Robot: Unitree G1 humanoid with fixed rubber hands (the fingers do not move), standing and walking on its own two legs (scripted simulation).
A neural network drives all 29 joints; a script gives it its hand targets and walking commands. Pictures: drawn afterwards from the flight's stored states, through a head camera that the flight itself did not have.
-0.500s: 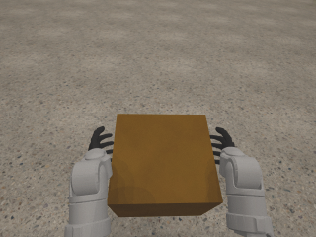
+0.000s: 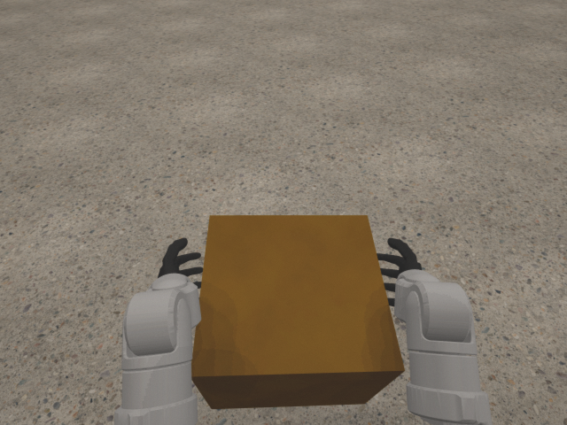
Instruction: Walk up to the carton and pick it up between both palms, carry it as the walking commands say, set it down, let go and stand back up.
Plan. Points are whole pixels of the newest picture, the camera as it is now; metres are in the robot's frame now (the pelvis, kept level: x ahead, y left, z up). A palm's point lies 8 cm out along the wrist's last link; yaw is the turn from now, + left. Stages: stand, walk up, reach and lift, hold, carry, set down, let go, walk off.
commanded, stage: carry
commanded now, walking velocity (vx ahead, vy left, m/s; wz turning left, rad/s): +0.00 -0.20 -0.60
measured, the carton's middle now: (289, 312) +0.31 +0.00 -0.01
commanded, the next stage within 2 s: none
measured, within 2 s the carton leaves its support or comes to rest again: neither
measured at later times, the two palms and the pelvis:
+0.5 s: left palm (272, 316) +0.24 +0.02 +0.11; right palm out of the picture +0.18 -0.28 +0.14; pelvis -0.07 -0.08 +0.02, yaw -14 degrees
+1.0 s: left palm (495, 393) +0.16 -0.21 +0.08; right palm out of the picture +0.01 -0.49 +0.08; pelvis -0.17 -0.21 +0.00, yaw -27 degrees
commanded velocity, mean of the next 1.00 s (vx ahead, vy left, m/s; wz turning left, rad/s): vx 0.00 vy -0.20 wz -0.60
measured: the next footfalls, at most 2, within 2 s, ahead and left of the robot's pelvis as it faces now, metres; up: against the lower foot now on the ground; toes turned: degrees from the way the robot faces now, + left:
left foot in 0.28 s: -0.01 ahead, +0.03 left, +0.00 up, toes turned +3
right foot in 0.72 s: -0.10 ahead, -0.33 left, +0.00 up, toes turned -26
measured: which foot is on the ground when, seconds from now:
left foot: up 0.00-0.26, down 0.28-0.72, up 0.74-1.00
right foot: down 0.00-0.28, up 0.30-0.70, down 0.72-1.00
